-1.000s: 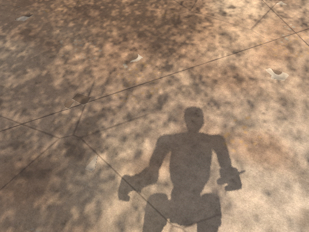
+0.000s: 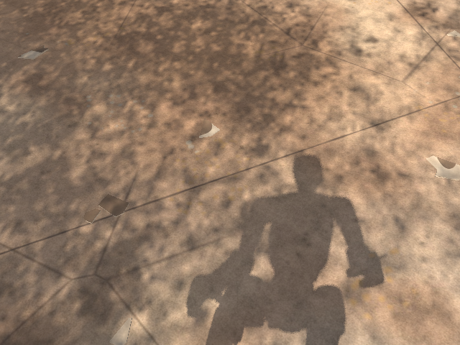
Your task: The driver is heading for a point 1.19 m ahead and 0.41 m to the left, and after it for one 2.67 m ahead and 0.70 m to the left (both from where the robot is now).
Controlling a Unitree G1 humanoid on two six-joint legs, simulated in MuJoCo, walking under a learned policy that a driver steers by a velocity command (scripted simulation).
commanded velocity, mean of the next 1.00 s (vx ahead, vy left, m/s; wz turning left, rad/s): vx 0.50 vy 0.00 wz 0.47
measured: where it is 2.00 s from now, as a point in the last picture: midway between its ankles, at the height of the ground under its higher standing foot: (150, 245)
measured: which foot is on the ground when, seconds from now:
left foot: up 0.00-0.28, down 0.30-0.80, up 0.82-1.00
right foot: down 0.00-0.32, up 0.34-0.78, down 0.80-1.00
